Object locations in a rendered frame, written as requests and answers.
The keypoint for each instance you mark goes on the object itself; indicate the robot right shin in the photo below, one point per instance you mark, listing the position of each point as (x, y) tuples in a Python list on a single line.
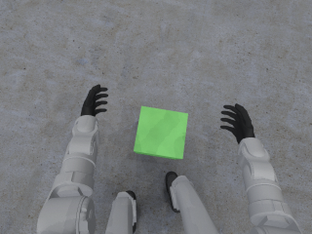
[(181, 178)]

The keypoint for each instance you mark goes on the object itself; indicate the left robot hand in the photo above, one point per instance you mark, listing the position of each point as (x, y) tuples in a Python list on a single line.
[(90, 104)]

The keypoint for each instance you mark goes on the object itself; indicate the left robot forearm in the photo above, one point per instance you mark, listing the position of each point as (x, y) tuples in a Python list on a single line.
[(76, 176)]

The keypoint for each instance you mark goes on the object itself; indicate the right robot forearm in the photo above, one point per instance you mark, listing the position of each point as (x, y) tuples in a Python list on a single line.
[(267, 205)]

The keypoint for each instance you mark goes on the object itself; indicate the left robot upper arm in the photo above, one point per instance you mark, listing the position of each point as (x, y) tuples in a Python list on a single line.
[(68, 215)]

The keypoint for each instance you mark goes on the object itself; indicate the robot right foot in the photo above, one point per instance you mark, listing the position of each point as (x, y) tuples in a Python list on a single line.
[(169, 178)]

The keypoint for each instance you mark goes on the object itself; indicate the carton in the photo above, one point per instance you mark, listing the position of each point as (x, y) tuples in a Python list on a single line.
[(161, 133)]

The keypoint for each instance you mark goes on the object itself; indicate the right robot hand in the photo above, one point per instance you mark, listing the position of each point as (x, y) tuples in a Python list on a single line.
[(242, 124)]

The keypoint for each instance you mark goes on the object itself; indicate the right robot upper arm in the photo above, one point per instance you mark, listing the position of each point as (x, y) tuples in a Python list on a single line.
[(266, 229)]

